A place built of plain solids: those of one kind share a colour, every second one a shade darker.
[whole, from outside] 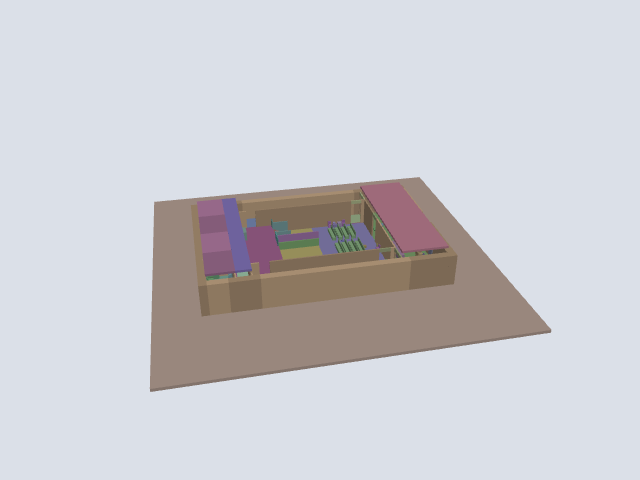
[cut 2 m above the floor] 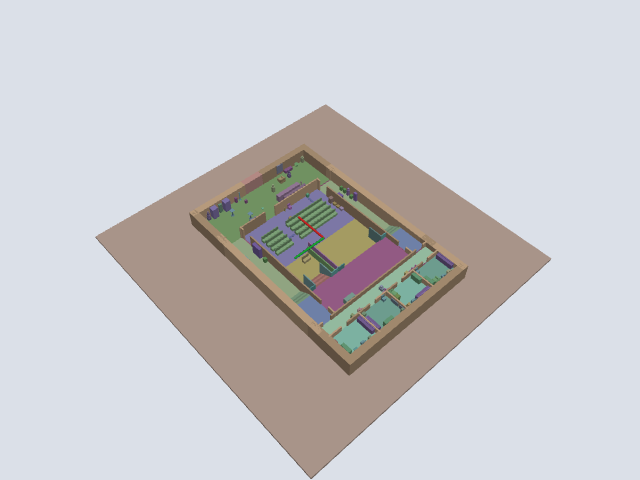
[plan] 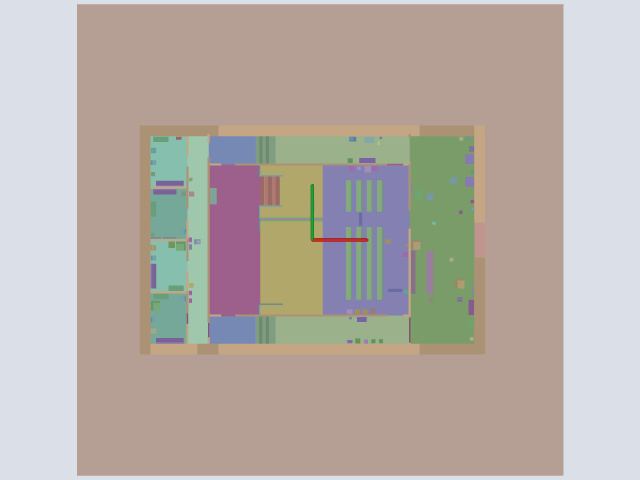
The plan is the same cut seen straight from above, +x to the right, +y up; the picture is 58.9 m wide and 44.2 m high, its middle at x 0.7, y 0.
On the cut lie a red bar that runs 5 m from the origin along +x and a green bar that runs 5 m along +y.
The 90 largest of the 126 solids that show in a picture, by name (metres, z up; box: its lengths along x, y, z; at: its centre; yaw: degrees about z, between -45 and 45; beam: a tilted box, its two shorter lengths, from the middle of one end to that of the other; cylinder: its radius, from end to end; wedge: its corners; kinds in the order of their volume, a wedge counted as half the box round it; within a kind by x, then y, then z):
{
 "ground_under_all_1": {"box": [44.81, 43.42, 0.4], "at": [0.72, 0.0, -0.75]},
 "wall_1": {"box": [1.0, 6.63, 4.34], "at": [-15.41, -7.24, 1.57]},
 "wall_2": {"box": [1.0, 6.63, 4.34], "at": [-15.41, -2.41, 1.57]},
 "wall_3": {"box": [1.0, 6.63, 4.34], "at": [-15.41, 2.41, 1.57]},
 "wall_4": {"box": [1.0, 6.63, 4.34], "at": [-15.41, 7.24, 1.57]},
 "wall_5": {"box": [5.3, 1.0, 4.34], "at": [-13.26, -10.05, 1.57]},
 "wall_6": {"box": [3.7, 0.2, 4.34], "at": [-13.26, -4.83, 1.57]},
 "wall_7": {"box": [3.7, 0.2, 4.34], "at": [-13.26, 0.0, 1.57]},
 "wall_8": {"box": [3.7, 0.2, 4.34], "at": [-13.26, 4.83, 1.57]},
 "wall_9": {"box": [5.3, 1.0, 4.34], "at": [-13.26, 10.05, 1.57]},
 "wall_10": {"box": [0.2, 2.04, 4.34], "at": [-11.51, -8.73, 1.57]},
 "wall_11": {"box": [0.2, 2.04, 4.34], "at": [-11.51, -8.73, 1.57]},
 "wall_12": {"box": [0.2, 2.04, 4.34], "at": [-11.51, -5.74, 1.57]},
 "wall_13": {"box": [0.2, 3.88, 4.34], "at": [-11.51, -4.83, 1.57]},
 "wall_14": {"box": [0.2, 2.04, 4.34], "at": [-11.51, -3.91, 1.57]},
 "wall_15": {"box": [0.2, 2.04, 4.34], "at": [-11.51, -0.92, 1.57]},
 "wall_16": {"box": [0.2, 2.04, 4.34], "at": [-11.51, 0.92, 1.57]},
 "wall_17": {"box": [0.2, 3.88, 4.34], "at": [-11.51, 4.83, 1.57]},
 "wall_18": {"box": [0.2, 2.04, 4.34], "at": [-11.51, 5.74, 1.57]},
 "wall_19": {"box": [0.2, 2.04, 4.34], "at": [-11.51, 8.73, 1.57]},
 "wall_20": {"box": [3.75, 1.0, 4.34], "at": [-10.53, -10.05, 1.57]},
 "wall_21": {"box": [3.75, 1.0, 4.34], "at": [-10.53, 10.05, 1.57]},
 "wall_22": {"box": [0.2, 15.3, 4.34], "at": [-9.55, 0.0, 1.57]},
 "wall_23": {"box": [0.2, 14.1, 4.34], "at": [-9.55, 0.0, 1.57]},
 "wall_24": {"box": [1.26, 0.2, 4.34], "at": [-9.03, -6.95, 1.57]},
 "wall_25": {"box": [1.26, 0.2, 4.34], "at": [-9.03, 6.95, 1.57]},
 "wall_26": {"box": [20.31, 1.0, 4.34], "at": [-0.3, -10.05, 1.57]},
 "wall_27": {"box": [20.31, 1.0, 4.34], "at": [-0.3, 10.05, 1.57]},
 "wall_28": {"box": [13.97, 0.2, 4.34], "at": [-0.11, -6.95, 1.57]},
 "wall_29": {"box": [13.97, 0.2, 4.34], "at": [-0.11, 6.95, 1.57]},
 "wall_30": {"box": [0.2, 8.1, 4.34], "at": [8.96, -3.0, 1.57]},
 "wall_31": {"box": [0.2, 4.3, 4.34], "at": [8.96, 4.9, 1.57]},
 "wall_32": {"box": [7.85, 1.0, 4.34], "at": [11.98, -10.05, 1.57]},
 "wall_33": {"box": [7.85, 1.0, 4.34], "at": [11.98, 10.05, 1.57]},
 "wall_34": {"box": [1.0, 8.95, 4.34], "at": [15.41, -6.08, 1.57]},
 "wall_35": {"box": [1.0, 8.95, 4.34], "at": [15.41, 6.08, 1.57]},
 "floor_dressing_1": {"box": [3.5, 4.83, 1.73], "at": [-13.26, -7.24, 0.27]},
 "floor_dressing_2": {"box": [3.5, 4.83, 1.73], "at": [-13.26, -2.41, 0.27]},
 "floor_dressing_3": {"box": [3.5, 4.83, 1.73], "at": [-13.26, 2.41, 0.27]},
 "floor_dressing_4": {"box": [3.5, 4.83, 1.73], "at": [-13.26, 7.24, 0.27]},
 "floor_stage_1": {"box": [4.75, 13.9, 1.73], "at": [-7.18, 0.0, 0.27]},
 "floor_foyer_1": {"box": [6.05, 19.3, 0.6], "at": [11.98, 0.0, -0.3]},
 "floor_parterre_1": {"box": [8.01, 13.9, 0.6], "at": [4.95, 0.0, -0.3]},
 "floor_back_corridor_1": {"box": [1.95, 19.3, 1.73], "at": [-10.53, 0.0, 0.27]},
 "floor_lift_1": {"box": [5.75, 8.65, 0.6], "at": [-1.93, -2.62, -0.3]},
 "floor_lift_2": {"box": [5.75, 4.85, 0.6], "at": [-1.93, 4.53, -0.3]},
 "floor_walk_1": {"box": [4.35, 2.7, 1.73], "at": [-7.38, -8.3, 0.27]},
 "floor_walk_2": {"box": [4.35, 2.7, 1.73], "at": [-7.38, 8.3, 0.27]},
 "floor_promenade_1": {"box": [12.36, 2.7, 0.6], "at": [2.77, -8.3, -0.3]},
 "floor_promenade_2": {"box": [12.36, 2.7, 0.6], "at": [2.77, 8.3, -0.3]},
 "ceil_foyer_1": {"box": [6.05, 19.3, 0.3], "at": [11.98, 0.0, 4.55]},
 "ceil_dressing_1": {"box": [3.5, 4.83, 0.3], "at": [-13.26, -7.24, 4.53]},
 "ceil_dressing_2": {"box": [3.5, 4.83, 0.3], "at": [-13.26, -2.41, 4.53]},
 "ceil_dressing_3": {"box": [3.5, 4.83, 0.3], "at": [-13.26, 2.41, 4.53]},
 "ceil_dressing_4": {"box": [3.5, 4.83, 0.3], "at": [-13.26, 7.24, 4.53]},
 "door_leaf_1": {"box": [0.97, 3.2, 3.87], "at": [15.42, 0.0, 1.33]},
 "ceil_back_corridor_1": {"box": [1.95, 19.3, 0.3], "at": [-10.53, 0.0, 4.53]},
 "tread_walk_1": {"box": [0.3, 2.5, 1.73], "at": [-5.05, -8.3, 0.27]},
 "tread_walk_2": {"box": [0.3, 2.5, 1.73], "at": [-5.05, 8.3, 0.27]},
 "tread_walk_3": {"box": [0.3, 2.5, 1.54], "at": [-4.75, -8.3, 0.17]},
 "tread_walk_4": {"box": [0.3, 2.5, 1.54], "at": [-4.75, 8.3, 0.17]},
 "tread_walk_5": {"box": [0.3, 2.5, 1.35], "at": [-4.46, -8.3, 0.08]},
 "tread_walk_6": {"box": [0.3, 2.5, 1.35], "at": [-4.46, 8.3, 0.08]},
 "tread_walk_7": {"box": [0.3, 2.5, 1.17], "at": [-4.16, -8.3, -0.02]},
 "tread_walk_8": {"box": [0.3, 2.5, 1.17], "at": [-4.16, 8.3, -0.02]},
 "bar_foyer_1": {"box": [0.4, 3.95, 2.1], "at": [9.29, -2.98, 1.05]},
 "bar_foyer_2": {"box": [0.65, 3.95, 1.1], "at": [10.81, -2.98, 0.55]},
 "seats_parterre_1": {"box": [0.44, 6.7, 0.46], "at": [3.32, -2.15, 0.22]},
 "seats_parterre_2": {"box": [0.44, 6.7, 0.46], "at": [4.27, -2.15, 0.22]},
 "seats_parterre_3": {"box": [0.44, 6.7, 0.46], "at": [5.22, -2.15, 0.22]},
 "seats_parterre_4": {"box": [0.44, 6.7, 0.46], "at": [6.17, -2.15, 0.22]},
 "tread_1": {"box": [0.36, 2.65, 1.54], "at": [-4.62, 4.52, 0.17]},
 "tread_2": {"box": [0.36, 2.65, 1.35], "at": [-4.26, 4.52, 0.08]},
 "tread_3": {"box": [0.36, 2.65, 1.17], "at": [-3.9, 4.52, -0.02]},
 "tread_4": {"box": [0.36, 2.65, 0.98], "at": [-3.54, 4.52, -0.11]},
 "costume_rail_dressing_1": {"box": [0.5, 1.4, 1.66], "at": [-14.62, 2.85, 1.95]},
 "costume_rail_dressing_2": {"box": [1.4, 0.5, 1.66], "at": [-13.96, -5.21, 1.95]},
 "costume_rail_dressing_3": {"box": [1.4, 0.5, 1.66], "at": [-13.96, 9.27, 1.95]},
 "costume_rail_dressing_4": {"box": [1.4, 0.5, 1.66], "at": [-12.55, -4.45, 1.95]},
 "floor_tongue_1": {"box": [5.75, 0.4, 1.73], "at": [-1.93, 1.9, 0.27]},
 "dressing_table_dressing_1": {"box": [0.5, 2.3, 0.77], "at": [-14.62, -3.33, 1.51]},
 "dressing_table_dressing_2": {"box": [2.55, 0.5, 0.77], "at": [-13.13, -9.27, 1.51]},
 "dressing_table_dressing_3": {"box": [2.55, 0.5, 0.77], "at": [-13.13, 5.21, 1.51]},
 "machine_foyer_1": {"box": [0.8, 0.9, 1.73], "at": [14.47, 5.35, 0.96]},
 "machine_foyer_2": {"box": [0.8, 0.9, 1.73], "at": [14.47, 7.45, 0.96]},
 "rail_tongue_1": {"box": [5.75, 0.12, 2.78], "at": [-1.93, 1.9, 0.79]},
 "wall_cheek_1": {"box": [2.22, 0.14, 2.68], "at": [-3.81, 3.13, 0.74]},
 "wall_cheek_2": {"box": [2.22, 0.14, 2.68], "at": [-3.81, 5.92, 0.74]},
 "lockers_promenade_1": {"box": [1.5, 0.48, 1.8], "at": [5.05, 7.32, 0.9]},
 "piano_stage_1": {"box": [0.62, 1.5, 1.25], "at": [-9.12, 4.04, 1.75]}
}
